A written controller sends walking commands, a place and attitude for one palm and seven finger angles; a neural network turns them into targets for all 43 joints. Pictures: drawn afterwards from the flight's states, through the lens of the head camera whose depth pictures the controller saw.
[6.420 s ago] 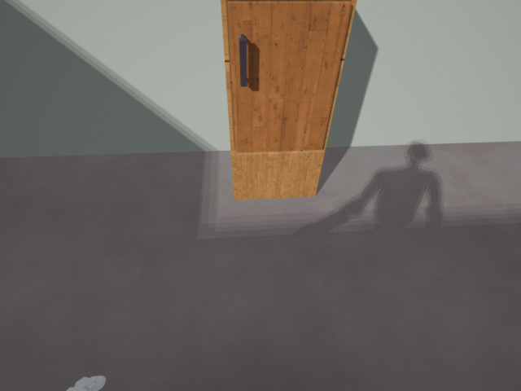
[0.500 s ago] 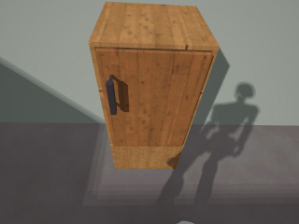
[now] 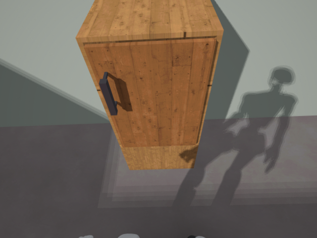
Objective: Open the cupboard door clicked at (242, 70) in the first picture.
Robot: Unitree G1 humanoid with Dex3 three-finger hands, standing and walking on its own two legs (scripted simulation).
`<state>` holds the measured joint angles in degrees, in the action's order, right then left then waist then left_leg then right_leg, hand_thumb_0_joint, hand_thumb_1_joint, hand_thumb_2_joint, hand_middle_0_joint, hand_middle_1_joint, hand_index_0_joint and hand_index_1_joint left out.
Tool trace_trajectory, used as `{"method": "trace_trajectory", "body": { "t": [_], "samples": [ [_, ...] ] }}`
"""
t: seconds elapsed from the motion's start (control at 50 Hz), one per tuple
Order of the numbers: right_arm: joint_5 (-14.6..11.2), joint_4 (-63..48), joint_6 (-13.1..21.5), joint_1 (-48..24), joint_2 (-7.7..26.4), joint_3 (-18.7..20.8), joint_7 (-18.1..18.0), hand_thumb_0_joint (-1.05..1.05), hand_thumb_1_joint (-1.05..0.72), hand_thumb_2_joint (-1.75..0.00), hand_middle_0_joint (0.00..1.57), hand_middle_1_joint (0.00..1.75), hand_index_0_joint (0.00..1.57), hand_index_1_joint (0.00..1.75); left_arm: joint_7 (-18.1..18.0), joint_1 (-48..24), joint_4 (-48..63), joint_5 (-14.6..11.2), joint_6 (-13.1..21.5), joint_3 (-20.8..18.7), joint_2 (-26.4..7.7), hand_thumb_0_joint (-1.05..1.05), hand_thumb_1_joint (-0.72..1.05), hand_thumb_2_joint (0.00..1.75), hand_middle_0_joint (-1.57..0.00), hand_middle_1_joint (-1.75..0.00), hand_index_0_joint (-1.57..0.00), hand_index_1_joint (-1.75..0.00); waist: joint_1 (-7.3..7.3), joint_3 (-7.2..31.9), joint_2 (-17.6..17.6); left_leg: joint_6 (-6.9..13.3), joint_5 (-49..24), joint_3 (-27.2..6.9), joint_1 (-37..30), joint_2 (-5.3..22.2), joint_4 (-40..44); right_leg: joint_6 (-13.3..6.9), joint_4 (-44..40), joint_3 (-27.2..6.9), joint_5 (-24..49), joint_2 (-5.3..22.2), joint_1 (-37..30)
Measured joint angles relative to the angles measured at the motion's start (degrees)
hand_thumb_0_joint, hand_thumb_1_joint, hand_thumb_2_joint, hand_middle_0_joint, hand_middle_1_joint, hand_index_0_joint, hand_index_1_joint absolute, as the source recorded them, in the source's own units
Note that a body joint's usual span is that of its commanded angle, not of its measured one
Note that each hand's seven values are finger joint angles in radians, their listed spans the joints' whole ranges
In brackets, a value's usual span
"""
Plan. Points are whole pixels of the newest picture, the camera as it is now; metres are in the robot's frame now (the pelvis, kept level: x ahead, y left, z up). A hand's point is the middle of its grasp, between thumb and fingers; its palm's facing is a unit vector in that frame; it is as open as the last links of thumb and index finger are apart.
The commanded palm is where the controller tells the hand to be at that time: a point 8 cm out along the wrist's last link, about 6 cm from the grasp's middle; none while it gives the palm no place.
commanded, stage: come to a stop and stand still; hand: left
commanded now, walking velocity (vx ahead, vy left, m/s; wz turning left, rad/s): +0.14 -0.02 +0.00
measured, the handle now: (110, 94) +0.56 +0.22 +0.00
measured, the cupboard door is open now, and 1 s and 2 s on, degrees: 0 0 0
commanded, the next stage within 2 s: look again from close up in 0.40 s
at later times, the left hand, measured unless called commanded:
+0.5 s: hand out of the picture -0.04 +0.19 -0.17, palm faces -0.01 -0.98 -0.18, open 7.4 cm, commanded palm none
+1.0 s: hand out of the picture +0.02 +0.15 -0.17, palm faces +0.01 -0.98 -0.22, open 7.3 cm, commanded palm none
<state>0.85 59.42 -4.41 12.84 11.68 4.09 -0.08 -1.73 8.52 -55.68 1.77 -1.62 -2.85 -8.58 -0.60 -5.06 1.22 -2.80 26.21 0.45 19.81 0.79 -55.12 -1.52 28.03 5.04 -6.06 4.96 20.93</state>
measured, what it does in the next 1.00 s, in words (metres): steps on the spot: left foot, then right foot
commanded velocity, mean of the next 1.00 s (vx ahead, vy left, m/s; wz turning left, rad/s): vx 0.06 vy -0.04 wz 0.00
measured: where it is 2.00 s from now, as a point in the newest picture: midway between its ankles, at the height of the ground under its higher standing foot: outside the picture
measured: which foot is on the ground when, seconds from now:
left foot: up 0.00-0.10, down 0.12-1.00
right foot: down 0.00-0.14, up 0.16-0.50, down 0.52-1.00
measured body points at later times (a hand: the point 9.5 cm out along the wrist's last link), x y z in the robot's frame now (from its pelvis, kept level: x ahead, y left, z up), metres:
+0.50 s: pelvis -0.03 +0.01 +0.01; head -0.01 +0.01 +0.46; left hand -0.03 +0.25 -0.15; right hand -0.09 -0.19 -0.15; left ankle -0.06 +0.15 -0.74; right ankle -0.05 -0.09 -0.72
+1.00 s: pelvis +0.01 -0.02 +0.00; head +0.02 -0.04 +0.45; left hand +0.02 +0.20 -0.15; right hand +0.01 -0.24 -0.17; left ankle -0.04 +0.09 -0.74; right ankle -0.04 -0.09 -0.74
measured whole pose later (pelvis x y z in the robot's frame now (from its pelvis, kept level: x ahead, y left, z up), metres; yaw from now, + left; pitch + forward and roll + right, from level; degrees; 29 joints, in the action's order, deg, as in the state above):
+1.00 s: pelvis +0.01 -0.02 +0.00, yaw -1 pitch +0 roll +1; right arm 0.8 63.2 0.7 16.3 8.9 -0.4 -2.6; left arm -2.2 17.0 -63.4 0.6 1.7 -0.3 -7.8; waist 0.5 -0.2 1.5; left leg 0.2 19.9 4.6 8.7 0.8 -28.7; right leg -3.7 29.0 4.4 -20.2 -2.1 8.9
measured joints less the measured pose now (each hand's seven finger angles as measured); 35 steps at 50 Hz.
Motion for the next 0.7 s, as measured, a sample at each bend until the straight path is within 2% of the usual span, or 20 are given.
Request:
{"method": "trace_trajectory", "body": {
  "t": [0.06, 0.12, 0.16, 0.2, 0.28, 0.34, 0.4, 0.46, 0.5, 0.52, 0.54, 0.56, 0.6, 0.64, 0.66, 0.7],
  "samples": [
    [-0.1, -0.6, 0.9, 0.3, -0.1, -0.3, 0.2, 0.0, -0.91, -0.9, 0.19, 0.3, 0.2, 0.3, 0.1, 1.1, -0.3, 0.3, -0.4, -0.4, -1.1, 0.0, 0.91, 0.9, -0.21, -0.3, -0.2, -0.3, -0.77, 1.6, -1.2, 0.8, 0.5, 0.9, -4.2, 0.4, 10.4, 0.5, -1.4, -0.3, 1.8, 0.1, 0.6],
    [-0.1, -1.2, 2.5, 1.7, -0.3, -0.9, 0.1, 0.0, -0.91, -0.9, 0.19, 0.3, 0.2, 0.3, 0.2, 2.7, -1.4, -0.1, -1.1, -0.7, -2.1, 0.01, 0.91, 0.9, -0.21, -0.3, -0.2, -0.3, -0.67, 3.9, -1.5, 2.0, -3.4, 1.7, -10.4, 0.5, 24.5, 1.7, -0.5, -0.3, 1.2, -0.7, 2.2],
    [0.5, -0.7, 2.9, 2.8, -1.6, -1.3, -0.4, 0.0, -0.91, -0.9, 0.19, 0.3, 0.2, 0.3, 0.2, 3.7, -2.8, -0.7, -1.9, -1.0, -3.0, 0.01, 0.91, 0.9, -0.2, -0.3, -0.2, -0.3, -0.11, 4.7, -3.1, 2.7, -6.6, 1.9, -10.6, -0.1, 25.7, 2.7, 4.2, -2.2, -7.4, -1.2, 3.8],
    [0.9, -0.3, 2.8, 4.8, -2.7, -2.1, -0.8, 0.0, -0.91, -0.9, 0.19, 0.3, 0.2, 0.3, 0.7, 5.1, -3.9, -0.7, -2.5, -1.2, -3.3, 0.01, 0.91, 0.9, -0.2, -0.3, -0.2, -0.3, 0.63, 6.2, -3.2, 3.1, -8.6, 1.4, -11.3, 0.2, 27.9, 2.9, 11.8, -4.1, -11.1, -2.8, 5.3],
    [0.6, 1.5, 3.3, 7.7, -4.5, -3.2, -1.1, 0.0, -0.91, -0.9, 0.2, 0.3, 0.2, 0.3, 1.9, 7.6, -4.8, -0.2, -1.4, -1.3, -3.5, 0.01, 0.91, 0.9, -0.2, -0.3, -0.19, -0.3, 0.28, 7.5, -3.1, 3.3, -12.5, 0.6, -12.8, 0.4, 34.0, 3.5, 26.1, -5.4, -9.8, -4.7, 6.6],
    [0.5, 1.9, 4.1, 8.5, -5.7, -3.4, -1.4, 0.0, -0.91, -0.9, 0.2, 0.3, 0.2, 0.3, 2.2, 9.6, -5.8, -0.2, -0.8, -1.2, -3.5, 0.01, 0.91, 0.9, -0.2, -0.3, -0.19, -0.3, 0.17, 7.1, -3.9, 3.3, -13.9, 1.4, -13.2, 0.0, 36.5, 3.9, 28.1, -4.9, -9.7, -4.3, 5.2],
    [0.6, 2.0, 4.9, 8.8, -6.2, -3.2, -1.6, 0.0, -0.9, -0.9, 0.2, 0.3, 0.2, 0.3, 2.3, 10.5, -7.0, -0.4, -1.1, -0.8, -3.0, 0.01, 0.91, 0.9, -0.2, -0.3, -0.19, -0.3, 1.08, 6.2, -4.1, 3.1, -14.2, 2.2, -13.1, -0.3, 37.1, 3.9, 23.4, -3.6, -12.5, -3.3, 2.4],
    [0.8, 2.6, 5.1, 8.9, -6.1, -3.1, -1.8, 0.0, -0.9, -0.9, 0.2, 0.3, 0.2, 0.3, 2.3, 9.9, -7.7, -0.7, -1.0, -0.1, -2.0, 0.01, 0.91, 0.9, -0.2, -0.3, -0.19, -0.29, 2.22, 4.9, -3.3, 2.5, -13.5, 2.5, -12.5, 0.1, 36.0, 3.6, 14.5, -2.6, -16.3, -3.0, -1.5],
    [0.7, 3.4, 5.0, 9.1, -5.7, -3.0, -1.8, 0.0, -0.9, -0.9, 0.2, 0.3, 0.2, 0.3, 2.2, 9.2, -7.7, -0.9, -0.2, 0.3, -1.1, 0.01, 0.91, 0.9, -0.2, -0.3, -0.19, -0.29, 2.54, 4.3, -2.5, 1.8, -12.3, 2.5, -11.6, 0.5, 33.8, 3.2, 6.3, -2.1, -13.9, -3.1, -4.9],
    [0.3, 3.7, 5.0, 9.1, -5.4, -3.1, -1.6, 0.0, -0.9, -0.9, 0.2, 0.3, 0.2, 0.3, 1.6, 8.8, -7.7, -0.9, 0.9, 0.8, -0.8, 0.01, 0.91, 0.9, -0.2, -0.3, -0.19, -0.3, 2.08, 4.2, -2.3, 1.3, -10.9, 2.9, -10.0, 0.6, 31.0, 2.7, 2.3, -2.6, -9.4, -3.1, -6.2],
    [0.1, 3.8, 4.5, 8.6, -4.8, -3.1, -1.2, 0.0, -0.9, -0.9, 0.2, 0.3, 0.2, 0.3, 0.9, 8.3, -7.6, -0.8, 1.9, 1.3, -0.2, 0.01, 0.91, 0.9, -0.2, -0.3, -0.19, -0.3, 1.55, 3.7, -1.2, 1.3, -8.5, 3.0, -7.9, 1.4, 26.9, 1.6, 1.8, -2.8, -8.2, -3.9, -5.8],
    [0.2, 3.6, 4.0, 7.8, -4.0, -3.0, -0.9, 0.0, -0.9, -0.9, 0.2, 0.3, 0.2, 0.3, 0.5, 7.7, -7.4, -0.7, 2.6, 1.7, 0.8, 0.01, 0.91, 0.9, -0.2, -0.3, -0.19, -0.3, 1.64, 2.8, 0.6, 1.7, -6.1, 2.1, -5.9, 2.4, 22.9, 0.5, 2.6, -2.3, -9.0, -5.2, -5.4],
    [0.3, 2.8, 3.6, 6.9, -2.7, -2.8, -0.4, 0.0, -0.91, -0.9, 0.2, 0.3, 0.2, 0.3, 0.0, 7.1, -7.1, -0.3, 3.1, 2.5, 2.0, 0.01, 0.92, 0.9, -0.2, -0.3, -0.19, -0.3, 2.53, 1.9, 3.4, 2.5, -3.4, 0.8, -2.8, 3.0, 16.9, -0.8, 2.8, -0.9, -10.8, -6.8, -5.5],
    [0.4, 2.1, 3.5, 6.5, -2.5, -2.9, -0.1, 0.0, -0.91, -0.9, 0.2, 0.3, 0.2, 0.3, -0.3, 7.1, -7.0, -0.5, 3.7, 2.3, 2.2, 0.02, 0.93, 0.9, -0.2, -0.3, -0.2, -0.3, 3.05, 1.9, 4.3, 3.2, -2.4, 1.0, -0.8, 2.7, 12.3, -1.4, 2.3, 0.2, -11.5, -7.5, -6.2],
    [0.3, 1.8, 3.6, 6.3, -2.6, -3.1, -0.2, 0.0, -0.91, -0.9, 0.2, 0.3, 0.2, 0.3, -0.5, 7.1, -6.9, -0.5, 3.8, 2.3, 2.2, 0.02, 0.93, 0.9, -0.2, -0.3, -0.2, -0.3, 3.09, 2.0, 4.2, 3.3, -2.2, 1.4, -0.8, 2.4, 12.0, -1.7, 2.0, 0.5, -11.6, -7.8, -6.8],
    [0.1, 1.5, 4.3, 5.9, -3.2, -3.5, -0.5, 0.0, -0.91, -0.9, 0.2, 0.3, 0.2, 0.3, -0.8, 7.1, -6.9, -0.6, 3.9, 2.2, 1.9, 0.02, 0.93, 0.9, -0.2, -0.3, -0.2, -0.3, 2.84, 2.2, 3.5, 3.1, -4.8, 2.5, -3.0, 1.7, 16.8, -1.9, 2.1, 0.8, -12.2, -8.1, -7.8]
  ]
}}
